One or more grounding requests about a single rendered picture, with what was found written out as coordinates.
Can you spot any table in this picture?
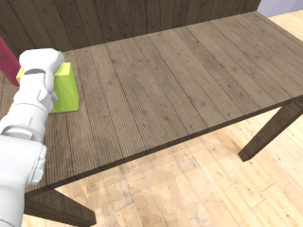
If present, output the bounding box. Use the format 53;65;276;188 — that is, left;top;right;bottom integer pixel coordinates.
0;0;303;227

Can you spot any robot left upper arm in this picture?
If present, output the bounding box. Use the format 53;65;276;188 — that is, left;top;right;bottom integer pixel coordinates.
0;135;47;227

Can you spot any sponge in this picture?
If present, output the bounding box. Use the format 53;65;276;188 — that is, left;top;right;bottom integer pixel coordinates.
16;62;79;114

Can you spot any robot left hand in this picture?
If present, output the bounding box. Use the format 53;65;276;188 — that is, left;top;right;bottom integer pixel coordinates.
19;48;64;102

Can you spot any left robot forearm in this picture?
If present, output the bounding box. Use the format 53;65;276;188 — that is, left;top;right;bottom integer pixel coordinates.
0;65;55;143

